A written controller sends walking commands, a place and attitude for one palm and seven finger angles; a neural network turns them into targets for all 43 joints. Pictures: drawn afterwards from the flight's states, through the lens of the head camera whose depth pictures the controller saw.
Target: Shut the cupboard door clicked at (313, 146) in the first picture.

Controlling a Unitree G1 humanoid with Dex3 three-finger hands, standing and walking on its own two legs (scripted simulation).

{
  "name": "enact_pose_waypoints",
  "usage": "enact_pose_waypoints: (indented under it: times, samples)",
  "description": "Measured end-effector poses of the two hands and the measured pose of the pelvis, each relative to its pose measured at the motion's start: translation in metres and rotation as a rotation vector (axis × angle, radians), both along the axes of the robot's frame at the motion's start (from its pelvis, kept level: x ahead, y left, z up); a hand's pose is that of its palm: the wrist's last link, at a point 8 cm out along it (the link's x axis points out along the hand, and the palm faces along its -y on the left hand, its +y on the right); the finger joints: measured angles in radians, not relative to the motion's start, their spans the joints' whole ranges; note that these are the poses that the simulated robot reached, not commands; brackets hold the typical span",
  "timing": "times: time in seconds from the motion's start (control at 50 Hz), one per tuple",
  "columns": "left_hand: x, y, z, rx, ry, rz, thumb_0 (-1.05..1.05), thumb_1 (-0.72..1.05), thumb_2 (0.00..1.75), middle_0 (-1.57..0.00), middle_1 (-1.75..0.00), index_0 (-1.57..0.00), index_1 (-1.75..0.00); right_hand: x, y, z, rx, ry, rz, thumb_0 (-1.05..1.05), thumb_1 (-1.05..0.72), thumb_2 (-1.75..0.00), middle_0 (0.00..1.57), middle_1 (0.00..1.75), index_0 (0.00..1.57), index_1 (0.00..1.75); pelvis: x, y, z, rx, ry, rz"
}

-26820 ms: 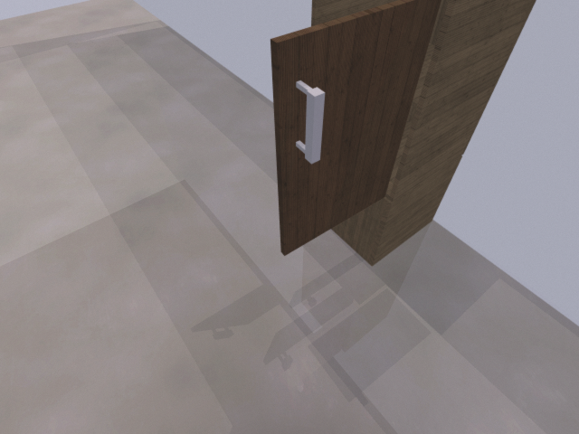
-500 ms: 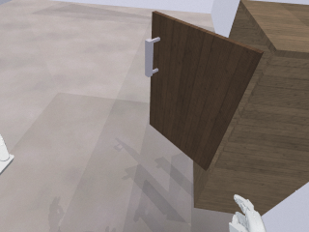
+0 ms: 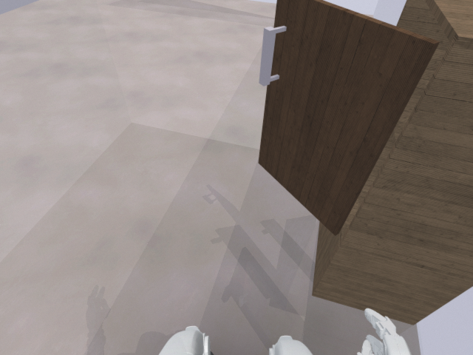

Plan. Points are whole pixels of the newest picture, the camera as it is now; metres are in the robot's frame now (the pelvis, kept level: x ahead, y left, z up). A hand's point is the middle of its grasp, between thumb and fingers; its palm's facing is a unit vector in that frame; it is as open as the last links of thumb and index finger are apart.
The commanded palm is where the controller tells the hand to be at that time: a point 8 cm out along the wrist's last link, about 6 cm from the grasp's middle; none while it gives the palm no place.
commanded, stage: step back with the hand held close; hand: left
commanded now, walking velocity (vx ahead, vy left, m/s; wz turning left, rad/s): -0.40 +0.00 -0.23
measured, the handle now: (272, 56) +0.81 -0.06 +0.15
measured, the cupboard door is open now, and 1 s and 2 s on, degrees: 51 51 51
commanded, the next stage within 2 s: stop stepping back and stand still in 0.08 s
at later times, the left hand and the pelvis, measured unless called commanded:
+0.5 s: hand out of the picture +0.04 +0.28 +0.23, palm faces +0.37 -0.83 -0.41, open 7.4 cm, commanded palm -0.01 +0.31 +0.23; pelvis -0.19 +0.04 +0.04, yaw -8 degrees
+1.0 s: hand out of the picture -0.01 +0.30 +0.23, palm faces +0.25 -0.85 -0.47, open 7.4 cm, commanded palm -0.06 +0.35 +0.23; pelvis -0.26 +0.08 +0.05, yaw -12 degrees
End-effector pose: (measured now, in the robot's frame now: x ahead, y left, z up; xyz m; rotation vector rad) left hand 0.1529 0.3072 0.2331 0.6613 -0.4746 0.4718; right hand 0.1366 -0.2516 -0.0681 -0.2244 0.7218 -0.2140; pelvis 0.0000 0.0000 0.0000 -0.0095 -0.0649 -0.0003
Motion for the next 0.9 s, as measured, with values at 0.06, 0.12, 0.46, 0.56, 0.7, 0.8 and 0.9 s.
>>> enact_pose_waypoints:
  times: [0.06, 0.12, 0.46, 0.56, 0.7, 0.8, 0.9]
  samples:
    - [-0.023, 0.000, -0.006, -0.061, 0.004, 0.022, 0.01, 0.89, 0.90, -0.21, -0.30, -0.21, -0.30, -0.002, 0.007, 0.002, -0.002, -0.013, 0.048, 0.02, -0.91, -0.90, 0.20, 0.30, 0.21, 0.30, -0.019, 0.002, 0.001, 0.011, 0.004, 0.010]
    - [-0.042, -0.001, -0.007, -0.105, -0.013, 0.006, 0.02, 0.89, 0.90, -0.21, -0.30, -0.21, -0.30, -0.010, 0.017, 0.006, -0.005, -0.011, 0.088, 0.02, -0.91, -0.90, 0.20, 0.30, 0.21, 0.30, -0.043, 0.005, 0.004, 0.010, 0.015, 0.027]
    - [-0.131, 0.027, 0.010, -0.196, 0.091, -0.142, 0.01, 0.89, 0.90, -0.20, -0.30, -0.21, -0.30, -0.214, 0.051, 0.047, 0.040, 0.024, -0.124, 0.01, -0.90, -0.90, 0.20, 0.30, 0.21, 0.30, -0.168, 0.038, 0.046, -0.064, 0.058, -0.122]
    - [-0.179, 0.008, 0.016, -0.112, 0.051, -0.245, 0.02, 0.89, 0.90, -0.21, -0.30, -0.21, -0.30, -0.266, 0.039, 0.033, -0.014, 0.091, -0.106, 0.01, -0.90, -0.90, 0.20, 0.30, 0.21, 0.30, -0.217, 0.042, 0.033, -0.006, 0.066, -0.172]
    - [-0.187, 0.039, 0.029, -0.153, -0.010, -0.189, 0.01, 0.89, 0.90, -0.21, -0.30, -0.21, -0.30, -0.317, 0.039, 0.049, -0.047, 0.103, -0.214, 0.02, -0.91, -0.90, 0.20, 0.30, 0.21, 0.30, -0.236, 0.060, 0.051, 0.021, 0.068, -0.199]
    - [-0.176, 0.053, -0.003, -0.205, 0.091, -0.194, 0.01, 0.89, 0.90, -0.20, -0.30, -0.21, -0.30, -0.326, 0.051, 0.038, -0.079, 0.071, -0.246, 0.02, -0.91, -0.90, 0.20, 0.30, 0.21, 0.30, -0.244, 0.084, 0.037, 0.008, 0.058, -0.179]
    - [-0.182, 0.043, -0.013, -0.156, 0.198, -0.274, 0.02, 0.90, 0.90, -0.20, -0.30, -0.21, -0.30, -0.330, 0.081, 0.039, -0.011, 0.039, -0.251, 0.02, -0.91, -0.90, 0.20, 0.30, 0.20, 0.30, -0.256, 0.088, 0.040, 0.023, 0.027, -0.212]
